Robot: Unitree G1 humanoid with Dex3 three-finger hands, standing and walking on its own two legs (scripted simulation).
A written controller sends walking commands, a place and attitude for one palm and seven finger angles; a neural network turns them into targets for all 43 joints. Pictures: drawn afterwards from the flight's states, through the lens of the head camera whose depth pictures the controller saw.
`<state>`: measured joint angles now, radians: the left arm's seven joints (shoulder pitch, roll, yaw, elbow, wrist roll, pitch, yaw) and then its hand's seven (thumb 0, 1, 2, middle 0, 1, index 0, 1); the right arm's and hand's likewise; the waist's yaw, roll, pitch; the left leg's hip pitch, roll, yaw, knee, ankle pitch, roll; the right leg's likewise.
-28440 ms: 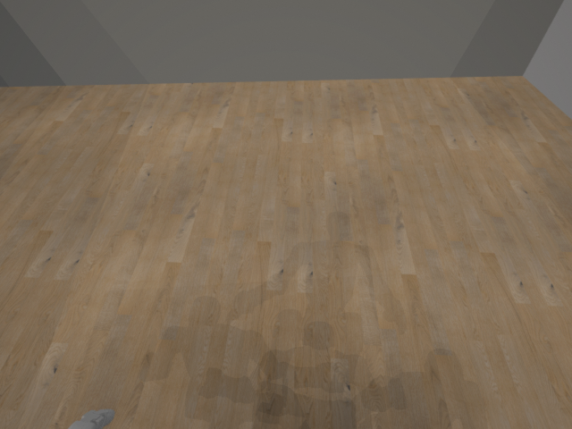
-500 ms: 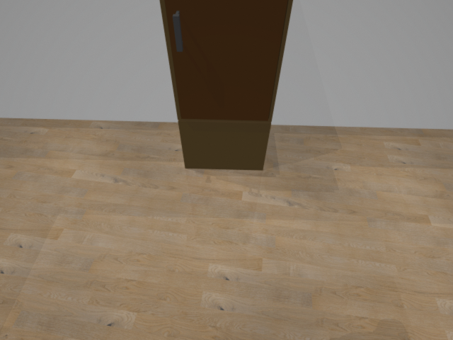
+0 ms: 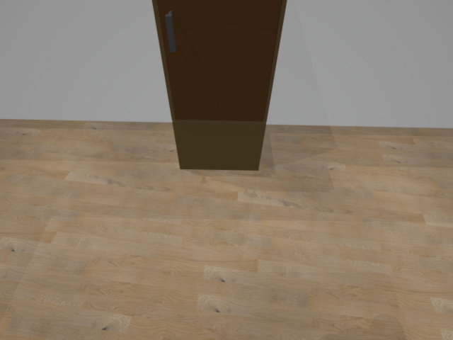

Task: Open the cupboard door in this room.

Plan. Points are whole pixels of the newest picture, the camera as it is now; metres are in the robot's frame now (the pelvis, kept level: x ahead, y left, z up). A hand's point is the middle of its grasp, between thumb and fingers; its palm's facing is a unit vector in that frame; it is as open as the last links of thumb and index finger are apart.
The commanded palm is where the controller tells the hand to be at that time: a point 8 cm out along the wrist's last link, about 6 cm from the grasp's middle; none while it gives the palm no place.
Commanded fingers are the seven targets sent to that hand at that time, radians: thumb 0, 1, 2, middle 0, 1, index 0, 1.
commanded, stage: look at it before walking up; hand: left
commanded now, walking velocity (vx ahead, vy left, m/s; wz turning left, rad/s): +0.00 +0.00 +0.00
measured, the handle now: (171, 31) +1.07 +0.27 +0.05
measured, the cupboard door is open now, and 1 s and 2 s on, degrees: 0 0 0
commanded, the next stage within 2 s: walk to a spot facing it in 0.40 s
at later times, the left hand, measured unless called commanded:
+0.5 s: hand out of the picture -0.02 +0.18 -0.18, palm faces +0.02 -0.98 -0.19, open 7.4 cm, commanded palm none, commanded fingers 0.00 0.90 0.90 -0.20 -0.30 -0.20 -0.30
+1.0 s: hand out of the picture -0.04 +0.15 -0.17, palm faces +0.19 -0.97 -0.18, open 7.4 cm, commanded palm none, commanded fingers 0.00 0.90 0.90 -0.20 -0.30 -0.20 -0.30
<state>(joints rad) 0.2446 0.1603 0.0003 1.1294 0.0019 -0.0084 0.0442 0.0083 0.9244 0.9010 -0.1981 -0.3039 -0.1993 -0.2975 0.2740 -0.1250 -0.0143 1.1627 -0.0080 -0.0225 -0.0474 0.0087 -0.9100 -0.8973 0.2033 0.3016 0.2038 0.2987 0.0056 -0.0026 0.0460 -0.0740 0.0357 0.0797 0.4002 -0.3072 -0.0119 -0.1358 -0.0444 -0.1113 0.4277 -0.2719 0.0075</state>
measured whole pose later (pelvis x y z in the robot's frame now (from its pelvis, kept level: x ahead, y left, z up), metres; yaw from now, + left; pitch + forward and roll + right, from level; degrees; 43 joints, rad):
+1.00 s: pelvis +0.07 +0.00 -0.01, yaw +5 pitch +1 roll +1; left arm 0.46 0.11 0.03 1.14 0.04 -0.06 0.03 0.00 0.91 0.90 -0.20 -0.30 -0.20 -0.30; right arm 0.26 -0.16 -0.06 1.09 -0.02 0.01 0.00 0.02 -0.92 -0.90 0.20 0.30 0.20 0.30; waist 0.05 -0.01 0.05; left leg -0.51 0.07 0.09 1.00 -0.40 0.01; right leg -0.04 -0.09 -0.19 0.43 -0.39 0.03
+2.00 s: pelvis +0.43 +0.07 -0.02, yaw +4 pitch +0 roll -1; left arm 0.41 0.14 0.04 1.17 0.01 -0.03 0.01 0.00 0.91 0.90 -0.20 -0.30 -0.20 -0.30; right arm 0.12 -0.15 -0.05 1.03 -0.03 -0.05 0.01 0.01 -0.91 -0.90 0.20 0.30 0.20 0.30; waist 0.05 -0.03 0.08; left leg -0.38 0.07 0.14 0.59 -0.19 0.03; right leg -0.11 -0.07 -0.14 0.60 -0.45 0.02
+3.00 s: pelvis +0.49 +0.09 +0.01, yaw +4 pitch +0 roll -1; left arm 0.29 0.22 0.04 1.09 0.02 0.04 0.00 0.00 0.91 0.90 -0.20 -0.30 -0.20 -0.30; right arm 0.27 -0.13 -0.02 1.08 -0.02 0.00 -0.04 0.01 -0.92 -0.90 0.21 0.30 0.21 0.30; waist 0.03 -0.05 0.00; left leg -0.13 0.01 0.02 0.35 -0.23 0.02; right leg -0.36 -0.03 -0.01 0.79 -0.33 0.03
